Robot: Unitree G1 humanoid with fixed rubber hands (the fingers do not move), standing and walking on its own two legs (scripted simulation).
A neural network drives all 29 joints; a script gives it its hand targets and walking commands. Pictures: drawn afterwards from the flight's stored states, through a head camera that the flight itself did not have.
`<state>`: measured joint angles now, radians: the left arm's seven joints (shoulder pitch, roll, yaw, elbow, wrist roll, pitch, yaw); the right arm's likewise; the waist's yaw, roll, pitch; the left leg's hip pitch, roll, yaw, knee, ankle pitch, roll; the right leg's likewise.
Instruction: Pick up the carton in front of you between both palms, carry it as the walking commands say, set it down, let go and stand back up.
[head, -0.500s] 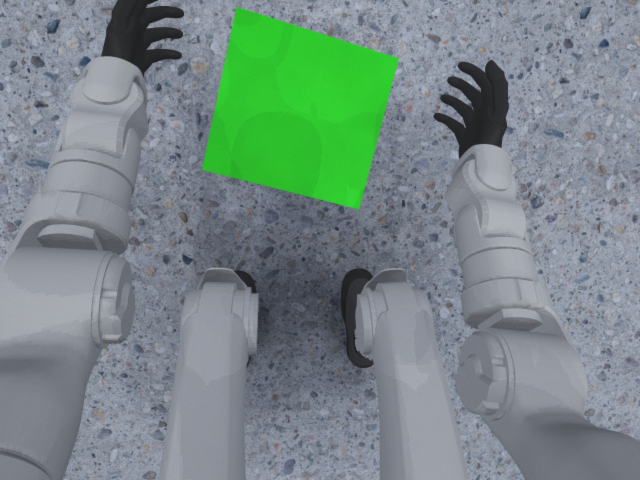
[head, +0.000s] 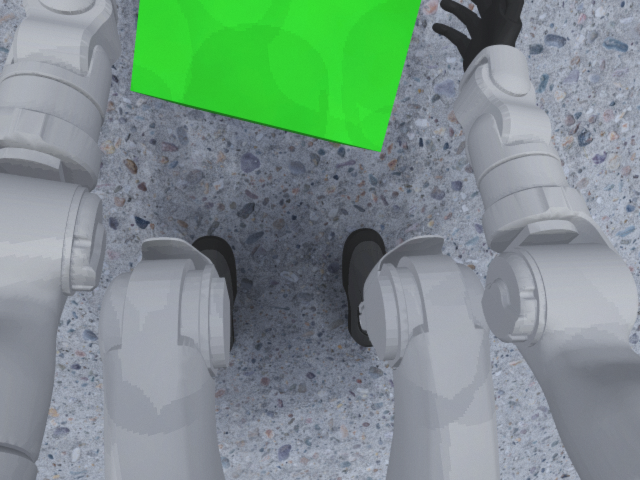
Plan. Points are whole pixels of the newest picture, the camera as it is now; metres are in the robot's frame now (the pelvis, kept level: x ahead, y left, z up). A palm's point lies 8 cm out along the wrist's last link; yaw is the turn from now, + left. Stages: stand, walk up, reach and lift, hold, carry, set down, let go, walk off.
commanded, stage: reach and lift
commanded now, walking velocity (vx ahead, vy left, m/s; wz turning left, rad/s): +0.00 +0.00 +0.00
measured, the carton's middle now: (279, 30) +0.52 +0.04 -0.25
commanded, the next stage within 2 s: none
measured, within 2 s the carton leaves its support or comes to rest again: leaves its support in 0.68 s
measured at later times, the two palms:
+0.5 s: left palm out of the picture +0.54 +0.18 -0.18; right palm (457, 34) +0.52 -0.12 -0.17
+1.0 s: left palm out of the picture +0.51 +0.19 -0.07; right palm (514, 28) +0.50 -0.11 -0.06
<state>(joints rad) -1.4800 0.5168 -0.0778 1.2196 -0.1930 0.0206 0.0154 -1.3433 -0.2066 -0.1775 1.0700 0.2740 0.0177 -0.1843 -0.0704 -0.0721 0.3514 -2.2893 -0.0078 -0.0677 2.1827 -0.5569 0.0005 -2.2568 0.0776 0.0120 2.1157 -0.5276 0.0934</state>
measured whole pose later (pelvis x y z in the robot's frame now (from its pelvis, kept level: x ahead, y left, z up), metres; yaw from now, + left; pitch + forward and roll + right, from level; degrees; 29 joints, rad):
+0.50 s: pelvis +0.00 +0.00 +0.00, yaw +0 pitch +39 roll -5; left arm -1.54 0.42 -0.12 1.31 -0.19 0.02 0.05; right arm -1.38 -0.12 -0.24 1.12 0.20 -0.01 -0.22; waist -0.05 -0.07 0.30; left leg -2.30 -0.02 -0.07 2.16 -0.54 0.00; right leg -2.26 0.08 0.02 2.10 -0.51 0.09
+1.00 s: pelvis +0.00 -0.01 +0.03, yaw +4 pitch +40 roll -4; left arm -1.23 0.24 0.11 0.94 0.02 0.26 0.05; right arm -1.02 0.05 -0.49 0.66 0.01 0.21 -0.19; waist -0.03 -0.06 0.01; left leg -2.23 -0.09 -0.08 2.08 -0.54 -0.04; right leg -2.19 0.11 0.06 2.05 -0.56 0.11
